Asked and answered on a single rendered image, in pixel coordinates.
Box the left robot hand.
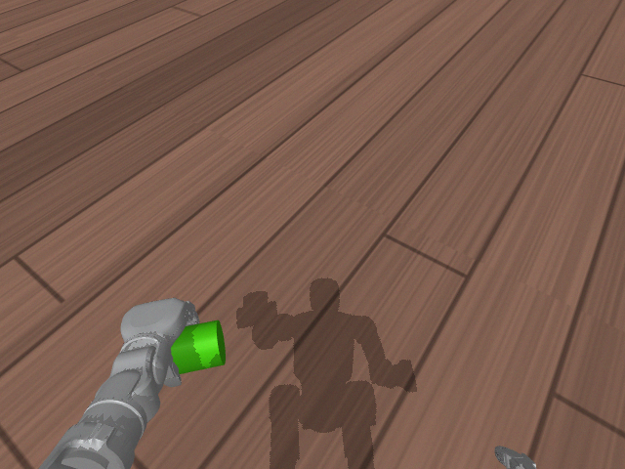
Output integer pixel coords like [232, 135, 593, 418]
[120, 298, 199, 387]

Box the left robot arm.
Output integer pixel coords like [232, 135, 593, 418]
[38, 333, 171, 469]

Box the right robot hand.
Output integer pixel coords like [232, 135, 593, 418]
[495, 446, 536, 469]

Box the can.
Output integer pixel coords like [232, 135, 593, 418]
[171, 320, 226, 374]

